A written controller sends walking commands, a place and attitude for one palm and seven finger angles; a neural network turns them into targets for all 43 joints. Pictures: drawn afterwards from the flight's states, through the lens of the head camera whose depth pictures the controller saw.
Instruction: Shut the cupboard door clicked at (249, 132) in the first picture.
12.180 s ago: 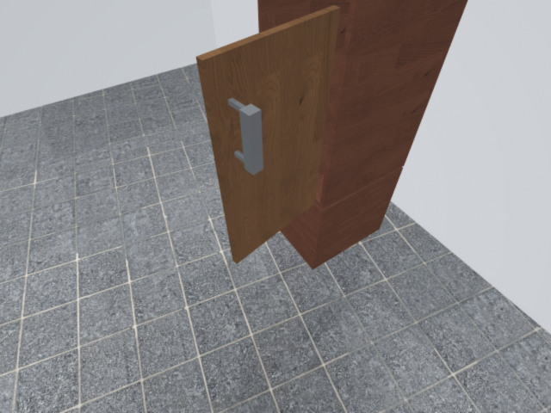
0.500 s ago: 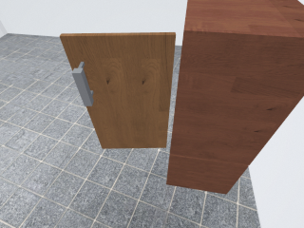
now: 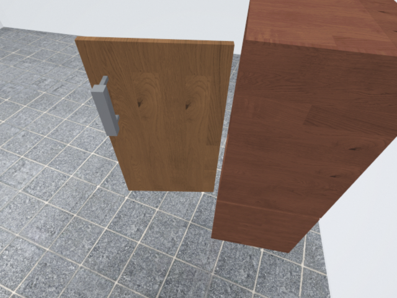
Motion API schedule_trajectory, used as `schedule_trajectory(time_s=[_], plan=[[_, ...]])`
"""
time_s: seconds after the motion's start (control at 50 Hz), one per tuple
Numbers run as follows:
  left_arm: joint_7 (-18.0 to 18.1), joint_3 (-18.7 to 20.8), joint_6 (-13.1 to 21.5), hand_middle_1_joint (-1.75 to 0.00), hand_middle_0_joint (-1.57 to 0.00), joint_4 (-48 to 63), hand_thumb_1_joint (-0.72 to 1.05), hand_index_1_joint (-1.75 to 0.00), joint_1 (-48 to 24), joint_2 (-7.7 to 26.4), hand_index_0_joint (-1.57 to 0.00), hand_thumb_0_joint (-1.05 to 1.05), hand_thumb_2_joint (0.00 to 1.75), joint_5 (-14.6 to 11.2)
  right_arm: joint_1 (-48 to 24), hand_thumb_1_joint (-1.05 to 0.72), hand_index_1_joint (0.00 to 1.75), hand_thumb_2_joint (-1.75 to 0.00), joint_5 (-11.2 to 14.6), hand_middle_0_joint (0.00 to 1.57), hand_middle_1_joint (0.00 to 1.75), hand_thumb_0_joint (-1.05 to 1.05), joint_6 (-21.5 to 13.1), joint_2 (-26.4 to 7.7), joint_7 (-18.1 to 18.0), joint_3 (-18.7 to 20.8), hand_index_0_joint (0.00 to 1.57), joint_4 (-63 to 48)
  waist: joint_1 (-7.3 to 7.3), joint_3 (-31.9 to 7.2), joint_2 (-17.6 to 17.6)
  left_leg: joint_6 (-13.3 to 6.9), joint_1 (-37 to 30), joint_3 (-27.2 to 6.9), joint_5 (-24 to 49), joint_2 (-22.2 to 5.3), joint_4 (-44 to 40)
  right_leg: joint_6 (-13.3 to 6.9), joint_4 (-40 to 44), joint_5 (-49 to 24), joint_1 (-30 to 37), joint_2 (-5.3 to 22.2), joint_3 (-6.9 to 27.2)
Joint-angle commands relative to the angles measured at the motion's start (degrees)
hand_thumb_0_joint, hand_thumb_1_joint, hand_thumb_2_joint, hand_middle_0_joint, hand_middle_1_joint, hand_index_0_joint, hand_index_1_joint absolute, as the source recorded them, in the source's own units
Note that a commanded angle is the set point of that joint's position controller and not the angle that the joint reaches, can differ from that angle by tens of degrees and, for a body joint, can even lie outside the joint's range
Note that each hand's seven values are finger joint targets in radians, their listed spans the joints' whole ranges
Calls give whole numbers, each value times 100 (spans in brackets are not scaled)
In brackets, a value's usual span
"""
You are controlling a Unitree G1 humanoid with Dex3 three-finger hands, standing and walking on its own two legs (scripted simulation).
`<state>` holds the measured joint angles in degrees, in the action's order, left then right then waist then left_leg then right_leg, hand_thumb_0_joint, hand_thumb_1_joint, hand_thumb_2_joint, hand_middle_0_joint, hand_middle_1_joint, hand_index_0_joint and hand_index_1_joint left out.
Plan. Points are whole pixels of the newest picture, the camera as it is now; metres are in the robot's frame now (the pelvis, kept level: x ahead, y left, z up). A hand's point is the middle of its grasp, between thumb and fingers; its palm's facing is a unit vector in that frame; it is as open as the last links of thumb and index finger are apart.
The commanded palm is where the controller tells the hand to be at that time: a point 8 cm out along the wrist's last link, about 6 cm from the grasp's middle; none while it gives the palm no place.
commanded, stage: look again from close up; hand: left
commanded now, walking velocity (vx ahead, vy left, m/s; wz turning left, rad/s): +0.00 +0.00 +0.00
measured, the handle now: (108, 106) +0.51 +0.26 +0.09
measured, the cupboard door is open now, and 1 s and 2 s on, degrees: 100 100 100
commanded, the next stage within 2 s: shuffle to correct the standing spot in 0.16 s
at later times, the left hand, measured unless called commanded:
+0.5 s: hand out of the picture +0.02 +0.19 -0.18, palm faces +0.03 -0.98 -0.20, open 7.3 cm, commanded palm none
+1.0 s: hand out of the picture +0.12 +0.19 -0.18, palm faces +0.02 -0.97 -0.25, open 7.3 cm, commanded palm none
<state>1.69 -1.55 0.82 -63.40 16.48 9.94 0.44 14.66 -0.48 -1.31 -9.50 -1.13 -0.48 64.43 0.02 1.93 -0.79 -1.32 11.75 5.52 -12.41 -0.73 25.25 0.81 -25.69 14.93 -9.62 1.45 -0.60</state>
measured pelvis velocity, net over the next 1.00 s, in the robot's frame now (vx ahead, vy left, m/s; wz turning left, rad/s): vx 0.06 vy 0.01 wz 0.00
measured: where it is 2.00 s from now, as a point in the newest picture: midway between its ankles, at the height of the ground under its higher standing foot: outside the picture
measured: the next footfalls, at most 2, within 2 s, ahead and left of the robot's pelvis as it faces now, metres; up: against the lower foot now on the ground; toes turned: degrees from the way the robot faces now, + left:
none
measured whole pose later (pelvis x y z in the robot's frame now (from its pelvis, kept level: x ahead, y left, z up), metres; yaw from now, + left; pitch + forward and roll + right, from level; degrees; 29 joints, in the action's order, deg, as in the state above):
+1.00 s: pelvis +0.06 +0.01 -0.01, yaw +0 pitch +0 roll +1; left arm 3.4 0.7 0.3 -58.5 11.3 9.9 0.5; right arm 13.7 -0.5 0.0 -8.4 -2.7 1.2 62.6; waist 0.3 3.7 -0.1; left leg -1.4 9.9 5.9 -19.6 0.5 29.4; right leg -0.8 -32.2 18.2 -14.5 1.8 -4.2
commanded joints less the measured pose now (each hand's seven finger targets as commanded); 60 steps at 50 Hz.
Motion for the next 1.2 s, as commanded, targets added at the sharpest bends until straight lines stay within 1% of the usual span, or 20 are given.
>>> schedule_trajectory(time_s=[0.0, 0.24, 0.34, 0.42, 0.48, 0.54, 0.58, 0.62, 0.64, 0.68, 0.72, 0.74, 0.8, 0.94, 0.96, 0.98, 1.0, 1.04, 1.1, 1.18], plan=[[32, 152, 86, -30, -20, 199, 90, -30, 308, 700, -20, 0, 90, 33, 172, -90, 30, -90, 14, 20, 30, 0, -85, -683, -26, 131, 20, -191, -37, 143, 58, -58, -163, -623, 539, -567, -544, -228, 516, -644, -301, 443, 462], [19, 198, 79, -30, -20, 271, 90, -30, 102, 826, -20, 0, 90, 37, -76, -90, 30, -90, -6, 20, 30, 0, -96, -832, -28, 146, 20, -250, -50, 41, 152, -50, -304, -663, 789, -578, -605, -208, 519, -813, -197, 468, 446], [-27, 231, -1, -30, -20, 251, 90, -30, 312, 729, -20, 0, 90, 86, 117, -90, 30, -90, -50, 20, 30, 0, 22, -664, 37, 125, 20, -258, -80, 402, -97, -46, 152, -517, -933, -363, -413, -350, 613, 1048, -445, 509, 601], [-59, 335, 4, -30, -20, 294, 90, -30, 451, 829, -20, 0, 90, 85, 243, -90, 30, -90, -63, 20, 30, 0, 8, -597, 55, 126, 20, -375, -103, 553, -284, -59, 527, -353, -923, -181, 29, -544, 631, 1291, -367, 682, 833], [-51, 400, 27, -30, -20, 268, 90, -30, 608, 848, -20, 0, 90, 75, 378, -90, 30, -90, -62, 20, 30, 0, -58, -549, 47, 114, 20, -408, -99, 455, -397, -63, 565, -221, -409, -115, 358, -643, 348, 512, -146, 806, 802], [-56, 412, 22, -30, -20, 327, 90, -30, 543, 678, -20, 0, 90, 83, 804, -90, 30, -90, -57, 20, 30, 0, -128, -664, 10, 133, 20, -293, 54, 326, 281, -258, -128, -635, 604, -458, 82, -483, -646, -25, -505, 400, 87], [-22, 292, 35, -30, -20, 486, 90, -30, 242, 315, -20, 0, 90, 86, 1427, -90, 30, -90, -71, 20, 30, 0, -150, -862, -93, 174, 20, -79, 248, 180, 1333, -831, -1348, -1699, 3005, -1368, -380, -203, -1999, 1075, -1737, -84, -568], [37, 264, 26, -30, -20, 547, 90, -30, -83, 241, -20, 0, 90, 32, 1444, -90, 30, -90, -85, 20, 30, 0, -130, -664, -175, 84, 20, -5, 213, 331, 899, -1164, -1353, -1713, 5167, -1728, -255, -198, -2216, 1956, -1896, 194, -177], [45, 281, 19, -30, -20, 504, 90, -30, -40, 203, -20, 0, 90, 14, 1224, -90, 30, -90, -78, 20, 30, 0, -122, -621, -195, 75, 20, -59, 121, 336, 687, -1040, -1157, -1446, 5495, -1546, -125, -193, -1725, 1604, -1517, 268, -136], [49, 304, 38, -30, -20, 296, 90, -30, 513, 282, -20, 0, 90, -7, 662, -90, 30, -90, 1, 20, 30, 0, -113, -703, -229, 95, 20, -185, -205, 27, 565, -532, -830, -864, 4881, -1059, 170, -144, -105, -233, -352, 250, -198], [82, 315, 113, -30, -20, 170, 90, -30, 829, 644, -20, 0, 90, -11, 560, -90, 30, -90, 71, 20, 30, 0, -123, -552, -217, 121, 20, -289, -179, -240, -74, -55, -44, -555, 2466, -575, 145, -415, -192, -3653, 657, 849, 454], [82, 290, 94, -30, -20, 192, 90, -30, 659, 644, -20, 0, 90, -21, 529, -90, 30, -90, 59, 20, 30, 0, -80, -455, -205, 161, 20, -268, -90, -86, -158, 26, -34, -518, 1819, -461, -37, -524, -368, -4086, 486, 1010, 430], [148, 308, 53, -30, -20, 313, 90, -30, 546, 585, -20, 0, 90, 11, 668, -90, 30, -90, 29, 20, 30, 0, 10, -271, -206, 201, 20, -187, -76, -213, -601, 70, -21, -400, 2079, -445, 66, -524, -665, -4811, 579, 961, 313], [150, 350, -60, -30, -20, 637, 90, -30, 47, 532, -20, 0, 90, 38, 475, -90, 30, -90, -26, 20, 30, 0, 52, -281, -164, 245, 20, -291, -41, -300, 35, -34, -323, -555, 2257, -625, -28, -425, -497, -2588, -20, 697, 297], [310, 384, 10, -30, -20, 476, 90, -30, 482, 778, -20, 0, 90, 38, -50, -90, 30, -90, 100, 20, 30, 0, 28, -775, -86, 340, 20, -767, -145, -600, -108, 108, -162, -356, 2695, -766, 1161, -233, -308, -4166, 42, 887, 383], [283, 419, 73, -30, -20, 781, 90, -30, 315, 902, -20, 0, 90, 49, 255, -90, 30, -90, 28, 20, 30, 0, 36, -489, -22, 323, 20, -955, 18, -932, -344, 79, 329, -418, 673, -355, 1093, -550, -481, -4229, 606, 1162, 714], [235, 406, 125, -30, -20, 831, 90, -30, 56, 953, -20, 0, 90, 33, 148, -90, 30, -90, 2, 20, 30, 0, 64, -317, 2, 262, 20, -1011, 23, -1006, -70, 97, 448, -272, -533, -204, 743, -830, -413, -4023, 731, 1426, 854], [166, 327, 98, -30, -20, 965, 90, -30, -243, 840, -20, 0, 90, 31, 316, -90, 30, -90, -7, 20, 30, 0, 76, -318, 15, 224, 20, -1012, 204, -515, 103, 43, -6, -449, -76, -258, 203, -709, -335, -2352, -119, 1062, 588], [96, 257, 12, -30, -20, 954, 90, -30, -226, 650, -20, 0, 90, 28, 195, -90, 30, -90, -72, 20, 30, 0, 8, -564, -17, 174, 20, -1070, 1, -22, 879, -193, 213, -945, 1429, -739, -220, -397, -385, -804, -215, 394, 87], [27, 200, -43, -30, -20, 916, 90, -30, -219, 627, -20, 0, 90, 40, 60, -90, 30, -90, -61, 20, 30, 0, 49, -736, 19, 131, 20, -1181, 18, 636, 63, -155, 656, -927, -839, -544, -706, -358, 234, 452, -555, 391, 326]])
